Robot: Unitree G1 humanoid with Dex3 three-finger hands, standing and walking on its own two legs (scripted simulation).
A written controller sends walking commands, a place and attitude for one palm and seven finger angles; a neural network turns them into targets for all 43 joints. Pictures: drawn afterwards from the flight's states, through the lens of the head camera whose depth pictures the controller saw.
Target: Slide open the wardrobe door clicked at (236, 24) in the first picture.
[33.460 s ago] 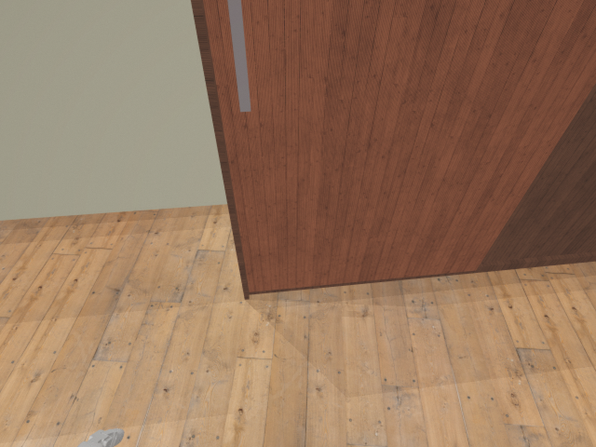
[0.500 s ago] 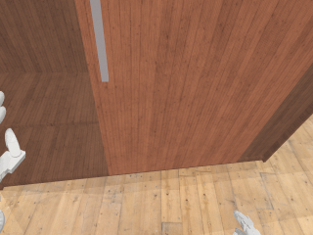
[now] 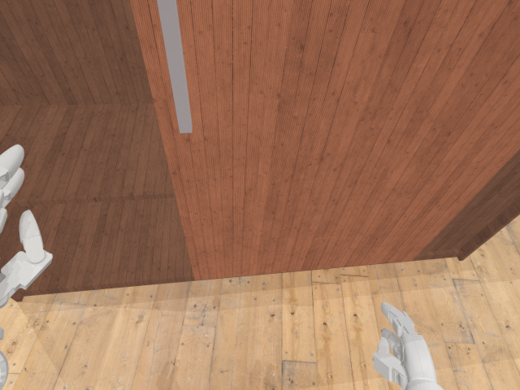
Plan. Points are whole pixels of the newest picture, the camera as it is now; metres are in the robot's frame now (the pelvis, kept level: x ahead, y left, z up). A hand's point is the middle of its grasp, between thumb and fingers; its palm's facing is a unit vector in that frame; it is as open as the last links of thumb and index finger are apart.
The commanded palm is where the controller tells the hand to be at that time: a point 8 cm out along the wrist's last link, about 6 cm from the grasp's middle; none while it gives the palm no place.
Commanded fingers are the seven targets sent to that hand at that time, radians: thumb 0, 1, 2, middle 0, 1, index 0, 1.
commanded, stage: stop stepping back and stand still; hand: left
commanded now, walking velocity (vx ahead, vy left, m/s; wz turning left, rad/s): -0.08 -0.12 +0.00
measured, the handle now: (176, 51) +0.55 +0.19 +0.22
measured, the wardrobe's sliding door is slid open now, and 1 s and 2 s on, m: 0.64 0.64 0.64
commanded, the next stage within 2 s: let the arm hang, fingers relaxed in 0.18 s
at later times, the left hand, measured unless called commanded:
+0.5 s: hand out of the picture +0.07 +0.20 -0.13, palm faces +0.01 -0.96 -0.26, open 7.4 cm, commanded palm none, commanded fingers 0.00 0.90 0.90 -0.20 -0.30 -0.20 -0.30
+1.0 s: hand out of the picture -0.10 +0.19 -0.17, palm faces +0.08 -0.97 -0.23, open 7.4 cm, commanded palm none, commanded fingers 0.00 0.90 0.90 -0.20 -0.30 -0.20 -0.30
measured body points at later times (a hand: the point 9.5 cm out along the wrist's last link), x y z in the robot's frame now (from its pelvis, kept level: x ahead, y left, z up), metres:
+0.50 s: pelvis -0.05 +0.00 -0.01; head -0.05 -0.01 +0.44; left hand +0.06 +0.25 -0.11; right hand +0.07 -0.26 -0.13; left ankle +0.01 +0.12 -0.73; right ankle -0.05 -0.12 -0.73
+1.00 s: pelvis -0.05 +0.01 +0.00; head -0.04 +0.00 +0.45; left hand -0.11 +0.24 -0.15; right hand -0.02 -0.22 -0.16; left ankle +0.01 +0.12 -0.73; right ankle -0.08 -0.12 -0.73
